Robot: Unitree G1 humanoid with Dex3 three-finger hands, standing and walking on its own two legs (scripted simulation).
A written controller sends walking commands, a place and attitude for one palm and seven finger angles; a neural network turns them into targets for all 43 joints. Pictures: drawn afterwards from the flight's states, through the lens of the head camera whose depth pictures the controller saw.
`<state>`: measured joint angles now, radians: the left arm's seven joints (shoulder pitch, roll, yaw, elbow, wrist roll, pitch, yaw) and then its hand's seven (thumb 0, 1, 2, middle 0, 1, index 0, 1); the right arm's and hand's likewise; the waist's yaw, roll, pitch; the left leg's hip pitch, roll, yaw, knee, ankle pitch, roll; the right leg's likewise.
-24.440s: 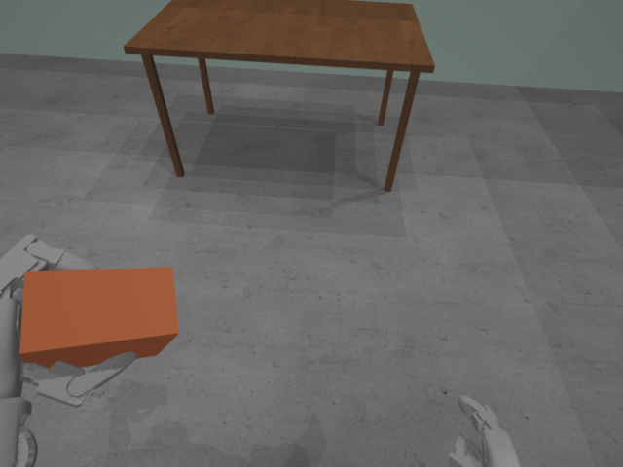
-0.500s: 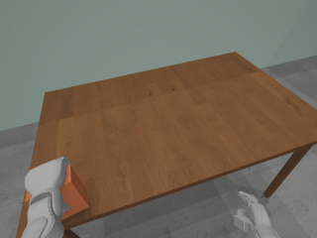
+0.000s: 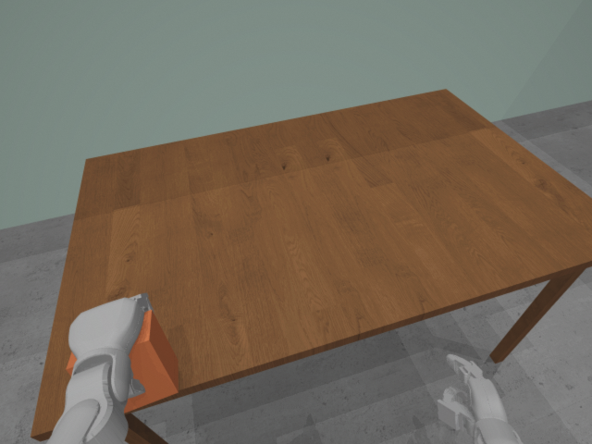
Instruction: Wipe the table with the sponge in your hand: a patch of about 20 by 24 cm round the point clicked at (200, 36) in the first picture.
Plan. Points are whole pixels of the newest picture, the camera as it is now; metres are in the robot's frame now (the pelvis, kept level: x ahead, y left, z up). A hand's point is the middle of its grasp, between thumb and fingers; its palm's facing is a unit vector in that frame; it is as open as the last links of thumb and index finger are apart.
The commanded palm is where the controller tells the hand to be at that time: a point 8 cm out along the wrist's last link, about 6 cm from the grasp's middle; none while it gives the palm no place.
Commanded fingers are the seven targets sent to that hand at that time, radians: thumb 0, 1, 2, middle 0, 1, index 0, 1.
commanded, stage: lower the sponge onto the table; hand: left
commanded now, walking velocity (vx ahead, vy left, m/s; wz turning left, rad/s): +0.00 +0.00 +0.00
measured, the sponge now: (133, 372) +0.20 +0.29 -0.05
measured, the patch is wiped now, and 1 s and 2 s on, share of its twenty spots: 0.00 0.00 0.35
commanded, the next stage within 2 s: wipe forward along the first lane in 1.02 s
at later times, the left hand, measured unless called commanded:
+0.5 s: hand (141, 353) +0.22 +0.27 -0.02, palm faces -0.12 -0.12 -0.99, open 10.6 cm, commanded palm +0.21 +0.28 +0.05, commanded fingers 0.00 0.10 1.30 -1.20 -1.60 -1.20 -1.60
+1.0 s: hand (135, 356) +0.22 +0.28 -0.03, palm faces -0.09 -0.08 -0.99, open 10.6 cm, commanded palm +0.20 +0.28 +0.03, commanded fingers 0.00 0.10 1.30 -1.20 -1.60 -1.20 -1.60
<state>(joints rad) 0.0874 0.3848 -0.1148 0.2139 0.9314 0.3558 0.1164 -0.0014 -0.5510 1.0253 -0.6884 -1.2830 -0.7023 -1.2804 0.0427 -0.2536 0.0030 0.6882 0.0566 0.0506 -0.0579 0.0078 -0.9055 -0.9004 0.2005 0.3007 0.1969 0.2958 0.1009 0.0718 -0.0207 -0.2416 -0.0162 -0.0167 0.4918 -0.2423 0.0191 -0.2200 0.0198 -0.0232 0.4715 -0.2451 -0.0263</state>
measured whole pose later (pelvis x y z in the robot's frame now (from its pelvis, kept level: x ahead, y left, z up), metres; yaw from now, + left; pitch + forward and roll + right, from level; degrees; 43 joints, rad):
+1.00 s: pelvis +0.00 +0.00 -0.01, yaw -1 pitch +2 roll -1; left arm 0.12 0.35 -0.08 0.31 1.00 0.23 0.31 0.00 -0.55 1.03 -0.69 -1.27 -0.71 -1.27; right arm 0.08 -0.25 -0.05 0.70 0.05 0.04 -0.05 0.01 -0.91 -0.90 0.20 0.30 0.20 0.30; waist 0.10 0.06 -0.07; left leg -0.35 -0.01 -0.01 0.60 -0.29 0.02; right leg -0.33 0.03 -0.01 0.57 -0.28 -0.03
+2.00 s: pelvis -0.02 +0.00 -0.03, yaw -1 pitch +11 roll -2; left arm -0.37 0.48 0.02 0.82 1.02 0.17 0.33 0.02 -0.55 1.03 -0.69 -1.27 -0.70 -1.28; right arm 0.21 -0.26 -0.03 0.72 0.07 0.09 -0.06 0.01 -0.91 -0.90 0.20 0.30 0.20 0.30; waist 0.01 0.05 -0.12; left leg -0.65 0.00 -0.03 0.77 -0.32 0.01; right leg -0.61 0.04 -0.04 0.71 -0.31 -0.03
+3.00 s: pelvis +0.00 +0.03 -0.04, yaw -2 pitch +17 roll -4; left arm -0.63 0.61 0.04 1.04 1.05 0.10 0.30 0.02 -0.55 1.03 -0.69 -1.28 -0.70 -1.29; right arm 0.29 -0.27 -0.04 0.74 0.06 0.12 -0.02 0.00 -0.91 -0.90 0.20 0.30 0.20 0.30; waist -0.04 0.04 -0.15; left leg -0.77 0.00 -0.02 0.83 -0.36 0.05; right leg -0.71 0.04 -0.03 0.71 -0.31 0.00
